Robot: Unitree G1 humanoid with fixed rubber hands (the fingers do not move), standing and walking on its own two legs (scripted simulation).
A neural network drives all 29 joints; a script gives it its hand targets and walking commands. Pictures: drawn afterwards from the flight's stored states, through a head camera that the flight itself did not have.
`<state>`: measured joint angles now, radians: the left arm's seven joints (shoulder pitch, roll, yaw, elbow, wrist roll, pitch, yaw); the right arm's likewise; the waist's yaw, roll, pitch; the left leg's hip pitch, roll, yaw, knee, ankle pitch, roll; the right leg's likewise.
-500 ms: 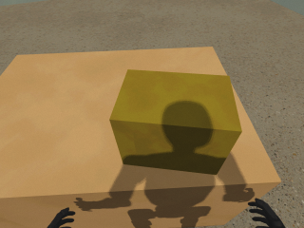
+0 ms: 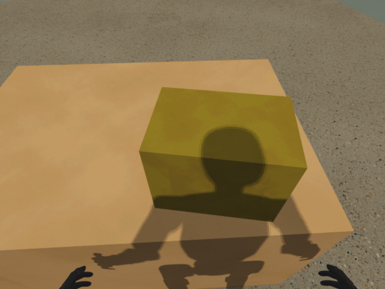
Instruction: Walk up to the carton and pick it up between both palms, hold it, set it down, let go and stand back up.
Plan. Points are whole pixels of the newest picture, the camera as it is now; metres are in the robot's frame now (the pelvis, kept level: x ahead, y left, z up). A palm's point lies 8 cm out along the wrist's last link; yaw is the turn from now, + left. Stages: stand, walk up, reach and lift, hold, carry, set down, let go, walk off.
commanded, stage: stand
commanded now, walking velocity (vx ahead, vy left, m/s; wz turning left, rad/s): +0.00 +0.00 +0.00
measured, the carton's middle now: (218, 155) +0.42 -0.04 +0.02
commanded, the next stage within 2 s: none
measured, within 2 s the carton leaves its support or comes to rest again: neither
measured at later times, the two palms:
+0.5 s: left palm out of the picture +0.11 +0.31 -0.09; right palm out of the picture +0.12 -0.28 -0.08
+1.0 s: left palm out of the picture +0.10 +0.31 -0.08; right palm out of the picture +0.11 -0.28 -0.07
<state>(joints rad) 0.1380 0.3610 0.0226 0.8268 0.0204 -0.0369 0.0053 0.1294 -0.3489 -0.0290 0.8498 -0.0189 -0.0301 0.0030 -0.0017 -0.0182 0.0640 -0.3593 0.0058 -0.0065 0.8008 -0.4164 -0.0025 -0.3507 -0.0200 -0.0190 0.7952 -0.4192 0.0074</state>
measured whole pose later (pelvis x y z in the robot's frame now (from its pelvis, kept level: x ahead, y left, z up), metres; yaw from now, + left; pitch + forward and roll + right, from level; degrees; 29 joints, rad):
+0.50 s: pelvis +0.00 +0.01 +0.02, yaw +0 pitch -3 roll -1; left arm 0.09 0.36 0.01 0.98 0.01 -0.02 0.00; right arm 0.08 -0.34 -0.01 0.99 -0.01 -0.03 -0.01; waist 0.01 -0.01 0.07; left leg -0.25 0.00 0.00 0.63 -0.34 0.01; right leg -0.22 -0.02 -0.02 0.59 -0.32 0.02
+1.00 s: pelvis +0.00 +0.02 +0.04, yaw +0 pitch -4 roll +0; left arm 0.08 0.35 0.01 1.07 0.01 -0.02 0.00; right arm 0.07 -0.34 -0.01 1.09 -0.01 -0.03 0.00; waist 0.01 -0.02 0.06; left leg -0.13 -0.02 0.00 0.41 -0.22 0.02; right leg -0.11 -0.04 -0.02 0.39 -0.21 0.04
